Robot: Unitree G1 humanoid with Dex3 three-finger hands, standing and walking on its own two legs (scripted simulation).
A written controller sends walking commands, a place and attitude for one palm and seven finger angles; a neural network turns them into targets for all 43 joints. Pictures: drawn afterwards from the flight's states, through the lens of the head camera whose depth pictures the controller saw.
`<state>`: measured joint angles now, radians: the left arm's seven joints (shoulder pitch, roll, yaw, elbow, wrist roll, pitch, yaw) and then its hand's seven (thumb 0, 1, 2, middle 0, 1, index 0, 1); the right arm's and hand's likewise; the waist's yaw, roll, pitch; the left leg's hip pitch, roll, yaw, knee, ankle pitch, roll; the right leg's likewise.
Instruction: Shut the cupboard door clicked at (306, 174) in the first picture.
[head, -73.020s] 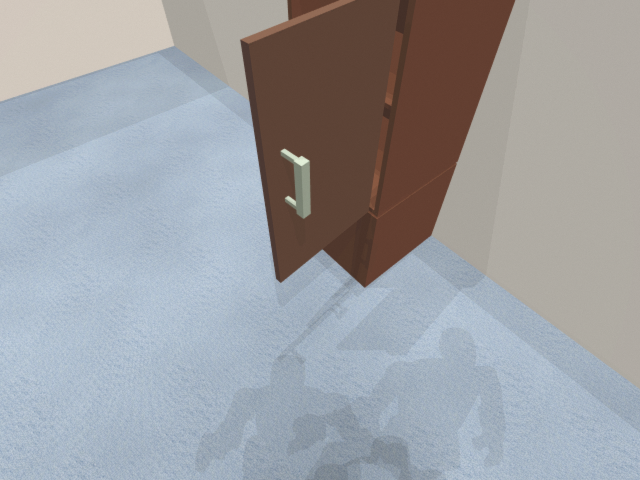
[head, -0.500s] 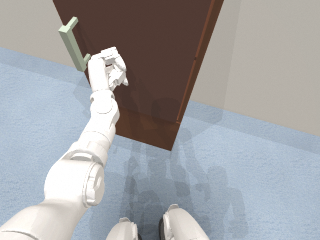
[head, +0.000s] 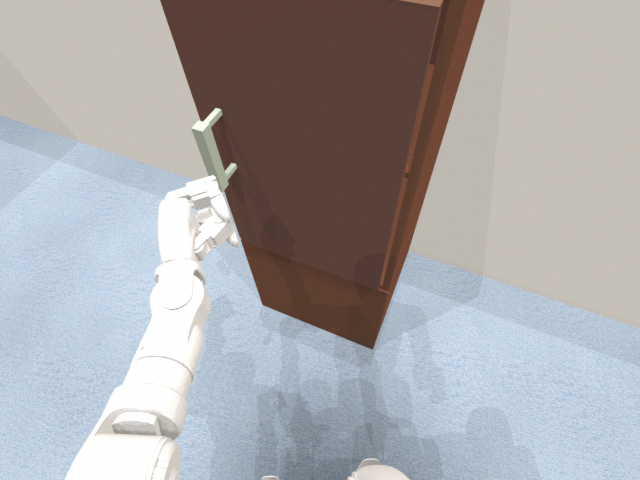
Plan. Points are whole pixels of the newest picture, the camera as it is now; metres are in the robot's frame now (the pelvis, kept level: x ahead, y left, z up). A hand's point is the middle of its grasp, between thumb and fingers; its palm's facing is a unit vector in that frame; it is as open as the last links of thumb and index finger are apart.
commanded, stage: draw the hand back to the body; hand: left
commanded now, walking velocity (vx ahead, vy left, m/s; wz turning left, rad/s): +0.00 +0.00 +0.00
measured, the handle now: (218, 151) +0.62 +0.16 +0.02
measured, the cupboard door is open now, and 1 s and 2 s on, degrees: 0 0 0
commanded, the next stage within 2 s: step back with the hand held close in 1.22 s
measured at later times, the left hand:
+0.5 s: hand (77, 308) +0.27 +0.21 +0.15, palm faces +0.21 -0.95 -0.25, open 3.7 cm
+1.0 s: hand out of the picture +0.18 +0.32 +0.21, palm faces +0.51 -0.76 -0.41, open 7.0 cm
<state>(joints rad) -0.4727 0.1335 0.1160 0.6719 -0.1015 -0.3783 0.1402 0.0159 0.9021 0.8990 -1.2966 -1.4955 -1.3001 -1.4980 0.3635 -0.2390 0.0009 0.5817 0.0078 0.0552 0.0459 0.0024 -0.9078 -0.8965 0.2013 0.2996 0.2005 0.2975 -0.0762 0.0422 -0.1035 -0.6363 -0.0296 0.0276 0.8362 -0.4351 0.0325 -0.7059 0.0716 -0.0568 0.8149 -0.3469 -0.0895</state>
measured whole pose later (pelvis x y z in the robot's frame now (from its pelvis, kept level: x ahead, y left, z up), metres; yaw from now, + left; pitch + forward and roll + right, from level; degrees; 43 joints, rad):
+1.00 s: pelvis +0.01 +0.05 +0.04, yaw +3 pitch -4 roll -1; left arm 0.47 0.34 0.35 -0.37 -0.08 -0.08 0.12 0.01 0.90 0.90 -0.27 -0.37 -0.27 -0.37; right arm 0.22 -0.25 0.01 0.63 0.02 -0.07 -0.05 0.01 -0.90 -0.90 0.20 0.30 0.20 0.30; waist 0.07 0.10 -0.01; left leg -0.09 -0.09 -0.01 0.43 -0.28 0.08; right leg -0.14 0.02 -0.06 0.41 -0.21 -0.02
